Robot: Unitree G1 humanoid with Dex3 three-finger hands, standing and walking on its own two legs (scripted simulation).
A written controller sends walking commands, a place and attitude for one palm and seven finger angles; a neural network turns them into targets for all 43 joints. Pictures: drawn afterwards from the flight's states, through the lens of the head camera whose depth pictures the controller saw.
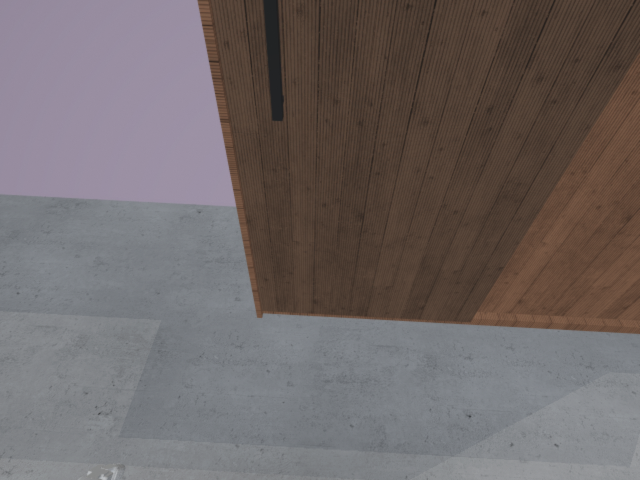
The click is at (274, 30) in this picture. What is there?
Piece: wardrobe's sliding door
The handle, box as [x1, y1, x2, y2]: [263, 0, 283, 120]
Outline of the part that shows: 263,0 272,120 282,120 283,95 281,94 277,0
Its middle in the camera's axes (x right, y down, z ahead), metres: -0.08 -0.34 +0.63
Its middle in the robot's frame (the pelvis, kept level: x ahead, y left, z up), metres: +0.73 +0.12 +0.23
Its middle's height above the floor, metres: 1.00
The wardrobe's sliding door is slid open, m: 0.00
